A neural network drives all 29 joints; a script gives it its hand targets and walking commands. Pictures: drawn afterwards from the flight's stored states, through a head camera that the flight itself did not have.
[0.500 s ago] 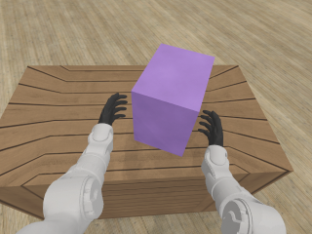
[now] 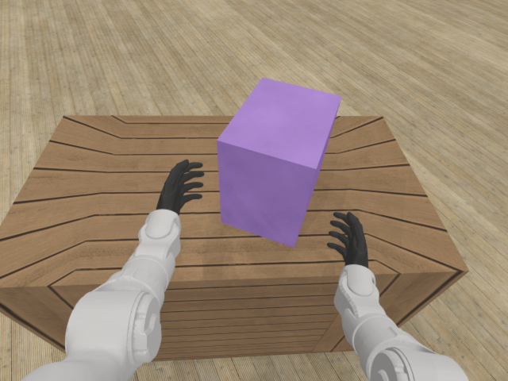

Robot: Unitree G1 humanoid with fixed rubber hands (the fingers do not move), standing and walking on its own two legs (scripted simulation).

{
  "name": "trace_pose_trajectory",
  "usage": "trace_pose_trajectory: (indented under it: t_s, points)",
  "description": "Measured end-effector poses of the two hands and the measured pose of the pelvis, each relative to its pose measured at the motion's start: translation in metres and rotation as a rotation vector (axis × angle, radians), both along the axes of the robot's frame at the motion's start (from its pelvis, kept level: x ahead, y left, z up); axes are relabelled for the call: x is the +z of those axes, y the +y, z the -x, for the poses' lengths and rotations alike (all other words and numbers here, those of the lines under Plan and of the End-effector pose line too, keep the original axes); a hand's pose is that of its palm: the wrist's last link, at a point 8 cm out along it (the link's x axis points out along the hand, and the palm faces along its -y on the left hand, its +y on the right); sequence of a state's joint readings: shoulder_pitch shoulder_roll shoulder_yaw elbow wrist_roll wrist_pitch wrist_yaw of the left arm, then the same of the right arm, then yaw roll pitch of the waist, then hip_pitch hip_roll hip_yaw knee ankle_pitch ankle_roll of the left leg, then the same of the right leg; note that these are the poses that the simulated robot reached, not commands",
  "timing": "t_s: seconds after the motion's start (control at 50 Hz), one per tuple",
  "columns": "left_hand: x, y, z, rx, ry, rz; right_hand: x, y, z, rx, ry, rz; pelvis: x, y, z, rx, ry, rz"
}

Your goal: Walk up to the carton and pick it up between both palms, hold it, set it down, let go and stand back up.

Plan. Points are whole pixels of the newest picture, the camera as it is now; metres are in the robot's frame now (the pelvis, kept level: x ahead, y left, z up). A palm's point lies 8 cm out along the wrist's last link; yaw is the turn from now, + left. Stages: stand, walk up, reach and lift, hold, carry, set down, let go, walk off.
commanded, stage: set down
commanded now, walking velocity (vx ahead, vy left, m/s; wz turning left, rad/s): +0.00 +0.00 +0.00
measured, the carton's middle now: (278, 162) +0.58 -0.03 -0.01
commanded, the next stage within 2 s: none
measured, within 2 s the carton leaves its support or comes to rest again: neither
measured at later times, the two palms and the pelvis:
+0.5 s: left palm (149, 245) +0.35 +0.20 +0.01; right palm (354, 299) +0.28 -0.14 -0.02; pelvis -0.01 +0.00 +0.00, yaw +0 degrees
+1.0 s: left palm (115, 312) +0.24 +0.23 +0.00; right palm (364, 351) +0.20 -0.14 -0.03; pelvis -0.01 +0.00 +0.00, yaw +1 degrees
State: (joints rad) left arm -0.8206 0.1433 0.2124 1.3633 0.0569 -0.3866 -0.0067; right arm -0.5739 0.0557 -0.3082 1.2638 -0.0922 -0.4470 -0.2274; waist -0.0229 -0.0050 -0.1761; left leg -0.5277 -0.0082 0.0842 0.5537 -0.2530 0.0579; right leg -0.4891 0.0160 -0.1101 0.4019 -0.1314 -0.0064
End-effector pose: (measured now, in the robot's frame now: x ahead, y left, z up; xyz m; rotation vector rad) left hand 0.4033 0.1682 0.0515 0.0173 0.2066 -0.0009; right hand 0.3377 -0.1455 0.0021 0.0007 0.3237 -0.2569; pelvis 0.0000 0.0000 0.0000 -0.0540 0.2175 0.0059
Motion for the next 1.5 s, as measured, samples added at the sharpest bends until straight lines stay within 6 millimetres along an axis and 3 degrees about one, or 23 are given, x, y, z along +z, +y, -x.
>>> trace_pose_trajectory:
  t_s: [0.16,0.22,0.34,0.5,0.62,0.76,0.94,1.08,1.24,1.5]
  points:
    - [-0.055,0.016,0.025,0.007,0.168,0.020,-0.016,0.011,0.005,0.009,0.021,0.011,0.000,0.001,0.002,0.001,-0.005,0.002]
    - [-0.063,0.027,0.034,0.032,0.147,0.016,-0.025,0.017,0.014,0.007,0.022,0.000,0.000,0.002,-0.002,0.001,-0.001,0.002]
    - [-0.048,0.043,0.043,0.065,0.038,-0.015,-0.029,0.023,0.032,0.001,-0.013,-0.025,0.000,0.003,-0.004,0.001,0.002,0.004]
    - [-0.038,0.032,0.055,-0.012,0.053,-0.040,-0.024,0.005,0.058,-0.045,-0.065,-0.016,0.000,0.002,0.009,0.003,-0.041,0.003]
    - [-0.043,0.041,0.081,0.016,0.080,-0.038,-0.028,-0.004,0.083,-0.058,-0.046,-0.010,0.000,0.000,0.019,0.005,-0.098,0.001]
    - [-0.048,0.056,0.118,0.056,0.072,-0.030,-0.026,0.003,0.100,-0.066,-0.047,-0.043,0.001,0.000,0.022,0.006,-0.135,0.001]
    - [-0.051,0.060,0.152,0.040,0.086,-0.034,-0.024,0.007,0.125,-0.099,-0.023,-0.065,0.002,0.002,0.013,0.011,-0.197,0.003]
    - [-0.057,0.059,0.173,0.031,0.135,-0.040,-0.034,-0.007,0.144,-0.091,0.043,-0.027,0.003,0.003,0.004,0.014,-0.229,0.005]
    - [-0.072,0.053,0.187,0.038,0.213,-0.038,-0.033,-0.025,0.143,-0.019,0.070,0.016,0.003,0.000,-0.004,0.014,-0.224,0.003]
    - [-0.072,0.035,0.171,0.006,0.226,-0.045,-0.036,-0.048,0.132,0.045,0.103,0.033,0.005,-0.011,-0.020,0.012,-0.208,-0.010]
